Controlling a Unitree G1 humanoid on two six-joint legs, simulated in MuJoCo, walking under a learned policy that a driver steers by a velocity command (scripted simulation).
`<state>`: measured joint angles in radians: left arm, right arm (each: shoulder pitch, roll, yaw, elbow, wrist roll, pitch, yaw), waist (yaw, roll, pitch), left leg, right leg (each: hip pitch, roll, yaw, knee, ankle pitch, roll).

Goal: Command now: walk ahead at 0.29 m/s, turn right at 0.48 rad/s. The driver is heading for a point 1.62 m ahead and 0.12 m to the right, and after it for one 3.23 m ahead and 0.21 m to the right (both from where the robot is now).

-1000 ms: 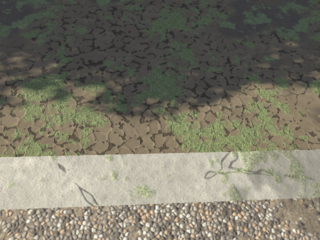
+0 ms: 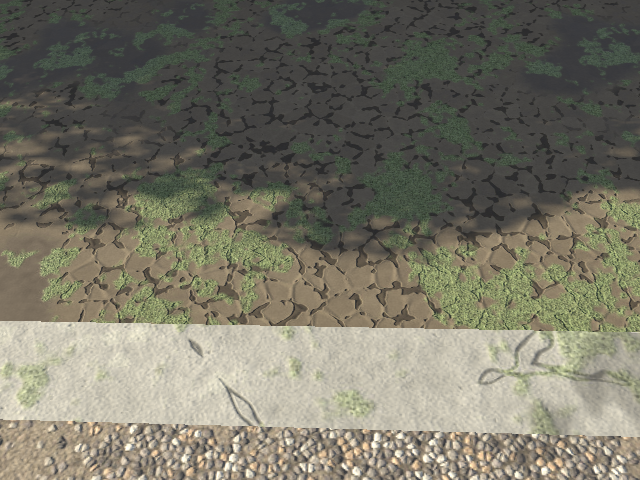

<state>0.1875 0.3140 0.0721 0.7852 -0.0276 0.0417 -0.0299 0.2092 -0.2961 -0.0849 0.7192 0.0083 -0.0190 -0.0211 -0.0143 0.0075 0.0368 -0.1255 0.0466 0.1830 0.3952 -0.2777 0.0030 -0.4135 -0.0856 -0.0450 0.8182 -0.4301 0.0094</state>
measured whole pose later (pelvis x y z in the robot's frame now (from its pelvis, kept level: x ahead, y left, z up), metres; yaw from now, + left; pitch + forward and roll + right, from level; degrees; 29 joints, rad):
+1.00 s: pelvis +0.43 -0.16 -0.02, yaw -8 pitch +1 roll +1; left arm 0.20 0.23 0.00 0.65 0.03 -0.03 0.02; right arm 0.43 -0.26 -0.07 0.75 0.00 0.01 -0.02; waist -0.04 0.02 -0.02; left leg -0.34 -0.11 -0.17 0.89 -0.49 0.05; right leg -0.46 0.00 0.01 0.69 -0.24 -0.02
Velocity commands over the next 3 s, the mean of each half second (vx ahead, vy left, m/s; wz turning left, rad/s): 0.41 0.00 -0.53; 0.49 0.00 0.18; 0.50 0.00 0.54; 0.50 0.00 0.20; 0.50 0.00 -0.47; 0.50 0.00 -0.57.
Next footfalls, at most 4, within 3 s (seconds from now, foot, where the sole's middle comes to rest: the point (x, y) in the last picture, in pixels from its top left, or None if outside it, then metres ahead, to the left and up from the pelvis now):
0.08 right None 0.07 -0.13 -0.78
0.54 left None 0.44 -0.03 -0.78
0.96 right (482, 452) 0.53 -0.28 -0.78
1.38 left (359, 410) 0.63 -0.03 -0.78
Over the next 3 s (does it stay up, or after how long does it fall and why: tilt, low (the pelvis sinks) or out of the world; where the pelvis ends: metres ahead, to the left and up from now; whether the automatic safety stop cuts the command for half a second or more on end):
stays up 0.56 -0.10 -0.03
